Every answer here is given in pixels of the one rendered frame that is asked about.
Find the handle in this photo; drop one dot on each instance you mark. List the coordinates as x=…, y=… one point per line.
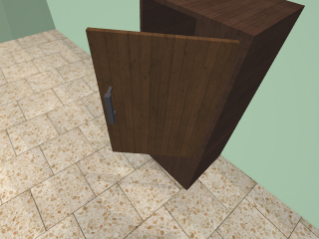
x=109, y=106

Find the cupboard door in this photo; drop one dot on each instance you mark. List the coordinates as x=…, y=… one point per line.
x=165, y=87

